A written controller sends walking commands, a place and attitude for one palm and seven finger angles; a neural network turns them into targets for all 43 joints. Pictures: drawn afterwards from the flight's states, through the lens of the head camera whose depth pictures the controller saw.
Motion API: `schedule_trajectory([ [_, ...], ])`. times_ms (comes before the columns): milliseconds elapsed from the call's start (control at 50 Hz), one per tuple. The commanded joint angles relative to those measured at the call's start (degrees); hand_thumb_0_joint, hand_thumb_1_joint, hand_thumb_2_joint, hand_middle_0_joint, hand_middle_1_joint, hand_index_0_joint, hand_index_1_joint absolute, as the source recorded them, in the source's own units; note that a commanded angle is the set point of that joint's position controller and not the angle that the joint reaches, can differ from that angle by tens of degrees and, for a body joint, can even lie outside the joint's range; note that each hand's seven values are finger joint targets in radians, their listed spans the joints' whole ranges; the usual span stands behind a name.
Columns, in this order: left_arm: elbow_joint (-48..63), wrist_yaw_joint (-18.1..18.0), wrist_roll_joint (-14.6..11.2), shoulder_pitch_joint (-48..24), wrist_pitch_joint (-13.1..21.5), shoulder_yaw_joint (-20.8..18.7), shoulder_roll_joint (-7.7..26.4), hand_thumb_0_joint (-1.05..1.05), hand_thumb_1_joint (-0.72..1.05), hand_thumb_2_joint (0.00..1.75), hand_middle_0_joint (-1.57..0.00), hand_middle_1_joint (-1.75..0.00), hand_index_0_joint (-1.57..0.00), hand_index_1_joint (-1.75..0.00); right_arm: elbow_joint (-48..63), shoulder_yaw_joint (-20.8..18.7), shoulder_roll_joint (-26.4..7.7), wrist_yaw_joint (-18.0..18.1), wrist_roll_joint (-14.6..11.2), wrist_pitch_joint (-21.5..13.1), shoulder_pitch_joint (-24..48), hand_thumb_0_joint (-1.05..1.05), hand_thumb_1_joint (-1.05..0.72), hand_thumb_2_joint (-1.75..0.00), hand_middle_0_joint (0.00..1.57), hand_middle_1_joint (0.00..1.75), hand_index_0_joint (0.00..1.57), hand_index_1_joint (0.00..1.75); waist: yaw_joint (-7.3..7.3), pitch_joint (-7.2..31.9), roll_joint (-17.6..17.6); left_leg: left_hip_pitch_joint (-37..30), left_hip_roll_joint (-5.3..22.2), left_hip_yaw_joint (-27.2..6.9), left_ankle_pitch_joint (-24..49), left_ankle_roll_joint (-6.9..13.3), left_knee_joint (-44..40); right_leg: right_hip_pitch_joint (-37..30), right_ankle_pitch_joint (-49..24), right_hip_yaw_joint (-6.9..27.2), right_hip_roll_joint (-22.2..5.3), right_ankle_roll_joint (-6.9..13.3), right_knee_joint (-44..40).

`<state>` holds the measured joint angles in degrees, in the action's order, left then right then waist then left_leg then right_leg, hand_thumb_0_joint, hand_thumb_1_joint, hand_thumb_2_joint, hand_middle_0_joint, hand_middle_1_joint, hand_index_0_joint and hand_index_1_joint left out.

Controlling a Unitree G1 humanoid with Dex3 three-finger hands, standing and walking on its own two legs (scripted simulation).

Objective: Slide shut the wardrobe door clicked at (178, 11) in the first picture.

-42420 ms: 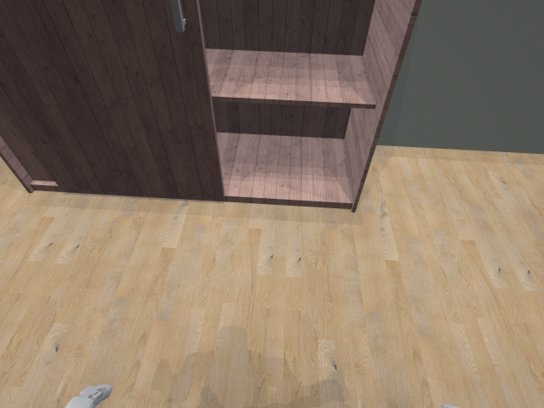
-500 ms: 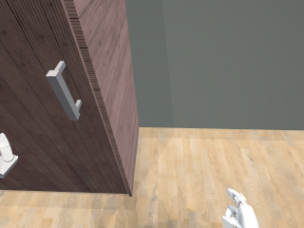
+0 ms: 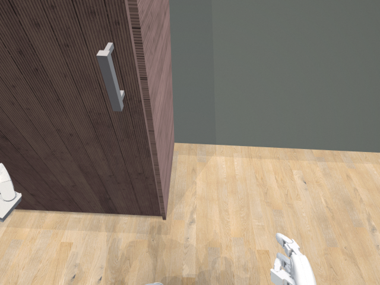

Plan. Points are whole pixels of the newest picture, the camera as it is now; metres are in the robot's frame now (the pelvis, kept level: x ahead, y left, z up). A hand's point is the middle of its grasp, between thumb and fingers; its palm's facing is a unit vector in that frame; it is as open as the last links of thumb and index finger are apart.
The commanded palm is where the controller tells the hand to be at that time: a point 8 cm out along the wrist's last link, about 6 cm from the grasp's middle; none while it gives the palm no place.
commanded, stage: stop stepping back and stand still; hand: left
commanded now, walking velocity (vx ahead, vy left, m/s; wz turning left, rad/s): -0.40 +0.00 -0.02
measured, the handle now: (114, 78) +0.51 +0.24 +0.16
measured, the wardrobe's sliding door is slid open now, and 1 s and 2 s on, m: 0.00 0.00 0.00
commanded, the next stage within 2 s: let the arm hang, fingers relaxed in 1.34 s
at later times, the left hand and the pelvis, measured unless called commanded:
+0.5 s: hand out of the picture +0.03 +0.30 +0.16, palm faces +0.55 -0.75 -0.37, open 7.4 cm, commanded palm -0.02 +0.31 +0.18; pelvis -0.15 +0.01 +0.01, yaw +2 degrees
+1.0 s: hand out of the picture +0.05 +0.25 +0.17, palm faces +0.46 -0.77 -0.45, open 7.4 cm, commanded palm -0.01 +0.29 +0.18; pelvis -0.15 -0.01 +0.01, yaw +1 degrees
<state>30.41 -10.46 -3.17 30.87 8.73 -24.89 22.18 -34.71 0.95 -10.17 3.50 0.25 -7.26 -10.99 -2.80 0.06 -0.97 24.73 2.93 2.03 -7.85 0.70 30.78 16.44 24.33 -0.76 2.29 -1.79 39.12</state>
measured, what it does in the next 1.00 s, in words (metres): walks backwards: right foot, then left foot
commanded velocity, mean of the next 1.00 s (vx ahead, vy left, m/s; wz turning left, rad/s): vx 0.15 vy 0.02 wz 0.00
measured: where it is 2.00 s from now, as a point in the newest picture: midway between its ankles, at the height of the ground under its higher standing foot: outside the picture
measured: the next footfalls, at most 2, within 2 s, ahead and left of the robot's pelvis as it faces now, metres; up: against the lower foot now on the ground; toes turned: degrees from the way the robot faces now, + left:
right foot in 0.04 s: -0.04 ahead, -0.11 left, +0.00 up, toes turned +0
left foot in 0.34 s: -0.10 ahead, +0.11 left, +0.00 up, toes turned +5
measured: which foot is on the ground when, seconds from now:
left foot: down 0.00-0.08, up 0.10-0.32, down 0.34-0.70, up 0.72-1.00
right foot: up 0.00-0.02, down 0.04-0.38, up 0.40-0.68, down 0.70-1.00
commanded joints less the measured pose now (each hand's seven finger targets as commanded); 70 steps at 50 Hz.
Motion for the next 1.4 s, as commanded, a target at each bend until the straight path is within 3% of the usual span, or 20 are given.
schedule_trajectory([
  [0, 11.44, -0.24, 0.24, -5.12, 2.80, -3.42, 9.25, 0.00, 0.90, 0.90, -0.20, -0.30, -0.20, -0.30, 6.66, -3.65, -9.53, 0.33, 0.12, -3.05, 5.37, 0.00, -0.90, -0.90, 0.20, 0.30, 0.20, 0.30, 1.66, 10.82, -10.19, -12.60, 12.65, -11.82, 18.87, 4.21, -7.84, -2.98, -7.22, 1.37, -0.78, 0.13, -12.03],
  [60, 11.41, -0.52, 0.23, -5.57, 3.03, -8.42, 15.62, 0.00, 0.90, 0.90, -0.20, -0.30, -0.20, -0.30, 7.80, -3.65, -7.72, 0.71, -0.34, -1.25, 6.95, 0.00, -0.90, -0.90, 0.20, 0.30, 0.20, 0.30, 2.13, 12.33, 6.03, -7.30, 3.41, -1.74, -0.30, -1.04, 2.90, -4.78, -33.71, 10.55, -11.61, 3.30, -17.62],
  [100, 9.35, -0.54, 0.14, -0.58, 2.31, -7.33, 14.48, 0.00, 0.90, 0.90, -0.20, -0.30, -0.20, -0.30, 9.39, -4.38, -8.22, 0.49, -1.87, -0.88, 6.38, 0.00, -0.90, -0.90, 0.20, 0.30, 0.20, 0.30, 0.99, 11.32, 15.32, 0.79, -4.51, -3.53, -18.28, -2.49, 22.03, -3.40, -40.88, 18.21, -20.98, 7.21, -18.78],
  [160, 8.42, -0.41, -0.40, 4.26, 1.21, -10.42, 15.37, 0.00, 0.90, 0.90, -0.20, -0.30, -0.20, -0.30, 9.53, -2.42, -7.03, 0.64, -1.03, 0.72, 6.84, 0.00, -0.90, -0.90, 0.20, 0.30, 0.20, 0.30, 2.36, 9.23, 4.73, 1.91, -1.92, -4.72, -14.45, -2.60, 23.89, 0.57, -18.23, 14.54, -18.02, 10.26, -19.36],
  [300, 2.75, -1.31, 1.26, -5.28, 2.63, -3.35, 10.25, 0.00, 0.90, 0.90, -0.20, -0.30, -0.20, -0.30, 7.70, -3.71, -9.99, 2.30, -0.35, 0.06, 2.67, 0.00, -0.90, -0.90, 0.20, 0.30, 0.20, 0.30, 4.11, 0.81, 3.21, -10.92, -0.56, -0.71, -18.43, 1.00, -4.54, 7.90, 10.04, 10.39, -11.70, 5.88, -21.16],
  [360, 6.12, -1.26, 1.17, -6.05, 3.40, -2.48, 9.46, 0.00, 0.90, 0.90, -0.20, -0.30, -0.20, -0.30, 9.56, -4.02, -12.04, 2.41, -1.07, -0.73, 2.17, 0.00, -0.90, -0.90, 0.20, 0.30, 0.20, 0.30, 3.44, -0.65, -12.46, -9.92, 11.17, -18.20, -32.31, 6.24, -19.01, 9.54, 1.35, -0.93, -1.00, 2.09, -1.06],
  [400, 7.44, -1.22, 3.07, -10.64, 3.58, -1.73, 9.92, 0.00, 0.90, 0.90, -0.20, -0.30, -0.20, -0.30, 8.07, -2.94, -9.95, 2.43, -0.10, -1.18, 4.00, 0.00, -0.90, -0.90, 0.20, 0.30, 0.20, 0.30, 3.95, -5.45, -18.43, 1.39, 14.78, -25.18, -43.57, 7.79, -26.85, 10.66, 0.07, -0.64, -0.75, 1.50, 16.80],
  [460, 11.40, -1.08, 3.74, -16.42, 4.24, -1.15, 10.18, 0.00, 0.90, 0.90, -0.20, -0.30, -0.20, -0.30, 7.02, -4.21, -10.17, 1.58, -0.30, -2.97, 3.97, 0.00, -0.90, -0.90, 0.20, 0.30, 0.20, 0.30, 3.05, -3.53, -8.75, -2.68, 13.87, -18.98, -37.43, 7.98, -23.56, 11.65, -2.17, -0.89, -2.18, 1.25, 20.01],
  [560, 8.10, -1.42, 2.68, -6.91, 3.21, -2.49, 9.63, 0.00, 0.90, 0.90, -0.20, -0.30, -0.20, -0.30, 6.55, -3.38, -9.03, 1.69, 0.00, -2.92, 3.45, 0.00, -0.90, -0.90, 0.20, 0.30, 0.20, 0.30, 3.31, -0.25, -11.72, -8.42, 10.91, -12.10, -28.15, 6.08, -21.65, 4.40, 0.75, -5.62, -1.41, 1.73, 1.51],
  [640, 4.51, -1.22, 2.06, -3.05, 2.08, -4.52, 10.22, 0.00, 0.90, 0.90, -0.20, -0.30, -0.20, -0.30, 6.86, -3.21, -8.65, 1.37, 0.24, -0.62, 3.79, 0.00, -0.90, -0.90, 0.20, 0.30, 0.20, 0.30, 3.12, 3.48, -8.76, -0.45, 7.51, -7.43, -30.98, 3.44, -13.15, -12.44, -0.79, -6.73, -0.89, 3.40, -15.66],
  [660, 2.75, -1.09, 2.20, -1.08, 1.52, -4.53, 10.07, 0.00, 0.90, 0.90, -0.20, -0.30, -0.20, -0.30, 6.79, -3.49, -8.50, 1.20, 0.31, 0.17, 3.13, 0.00, -0.90, -0.90, 0.20, 0.30, 0.20, 0.30, 2.94, 4.36, -2.54, 4.47, 4.55, -3.92, -29.36, 2.67, -3.05, -15.79, 1.18, 0.24, -5.65, 6.03, -17.84],
  [700, 3.52, -0.54, 1.49, -4.76, 1.90, -5.85, 13.30, 0.00, 0.90, 0.90, -0.20, -0.30, -0.20, -0.30, 6.88, -3.68, -8.06, 0.91, 0.30, 0.96, 4.40, 0.00, -0.90, -0.90, 0.20, 0.30, 0.20, 0.30, 2.20, 0.39, 16.36, 16.51, -2.08, 1.12, -21.47, -0.44, 24.18, -14.08, 9.51, 28.64, -23.86, 13.77, -30.90],
  [800, 3.71, -0.11, 0.87, -4.50, 4.51, -5.33, 11.50, 0.00, 0.90, 0.90, -0.20, -0.30, -0.20, -0.30, 5.47, -3.35, -8.14, 0.58, -0.27, 0.47, 4.96, 0.00, -0.90, -0.90, 0.20, 0.30, 0.20, 0.30, 3.77, -0.01, 3.81, 13.20, 0.92, -1.62, -10.26, -2.23, 30.46, -10.04, -13.86, 13.43, -19.50, 11.18, -25.99],
  [1000, 8.57, -0.89, 0.35, -1.08, 5.70, -6.22, 11.44, 0.00, 0.90, 0.90, -0.20, -0.30, -0.20, -0.30, 8.33, -4.74, -8.14, 1.20, -0.72, -0.85, 4.04, 0.00, -0.90, -0.90, 0.20, 0.30, 0.20, 0.30, 2.10, 4.12, 7.05, -5.59, -1.93, 3.82, -2.74, -0.88, 1.68, -12.30, -40.40, 3.36, -15.90, 7.18, -14.78],
  [1040, 11.05, -0.95, 0.16, -0.49, 5.47, -6.36, 11.37, 0.00, 0.90, 0.90, -0.20, -0.30, -0.20, -0.30, 8.84, -5.19, -9.16, 1.52, -0.94, -0.74, 3.07, 0.00, -0.90, -0.90, 0.20, 0.30, 0.20, 0.30, 2.82, 6.44, 1.79, -14.41, 0.29, 0.78, 14.72, 0.14, -3.49, -9.02, -36.51, 0.53, -11.67, 3.86, -8.63],
  [1080, 12.35, -0.97, 0.21, 2.18, 5.33, -7.07, 11.77, 0.00, 0.90, 0.90, -0.20, -0.30, -0.20, -0.30, 10.00, -5.48, -10.32, 1.56, -1.50, -0.89, 2.93, 0.00, -0.90, -0.90, 0.20, 0.30, 0.20, 0.30, 1.48, 9.00, -7.85, -22.40, 9.93, -9.78, 32.20, 3.82, -4.97, -0.40, -10.95, -1.70, -4.65, 0.69, -3.02],
  [1100, 12.21, -0.84, 0.34, 1.82, 5.24, -6.65, 11.59, 0.00, 0.90, 0.90, -0.20, -0.30, -0.20, -0.30, 10.17, -5.39, -10.20, 1.30, -1.55, -0.98, 3.22, 0.00, -0.90, -0.90, 0.20, 0.30, 0.20, 0.30, 1.12, 7.93, -8.96, -22.26, 11.96, -11.62, 34.85, 4.61, -6.62, 1.90, 0.59, -0.70, -3.35, 0.78, -2.83],
  [1160, 14.34, -0.85, 0.75, -2.32, 4.80, -7.94, 13.34, 0.00, 0.90, 0.90, -0.20, -0.30, -0.20, -0.30, 8.76, -4.31, -8.95, 1.17, 0.02, -1.90, 3.33, 0.00, -0.90, -0.90, 0.20, 0.30, 0.20, 0.30, 2.00, 6.47, -14.82, -16.37, 12.46, -11.54, 28.14, 4.06, -10.56, -0.41, 1.29, -0.48, -3.15, 0.94, -1.55],
  [1280, 13.07, -0.36, 0.04, 2.61, 2.88, -6.83, 11.03, 0.00, 0.90, 0.90, -0.20, -0.30, -0.20, -0.30, 9.36, -3.66, -8.80, 0.19, -1.25, -2.23, 3.39, 0.00, -0.90, -0.90, 0.20, 0.30, 0.20, 0.30, 2.50, 10.53, -5.62, -13.75, 8.78, -5.06, 14.92, 1.11, -5.36, -8.26, -14.99, 0.50, -3.33, 1.14, -15.54],
  [1380, 7.28, 0.02, -1.06, 2.63, 0.95, -5.80, 9.78, 0.00, 0.90, 0.90, -0.20, -0.30, -0.20, -0.30, 8.99, -2.86, -7.46, 0.85, -1.30, -0.08, 3.90, 0.00, -0.90, -0.90, 0.20, 0.30, 0.20, 0.30, 3.39, 8.58, 3.15, -12.06, 3.20, -2.27, 2.46, -0.97, -0.03, -4.17, -24.39, 8.33, -9.28, 4.04, -19.10],
])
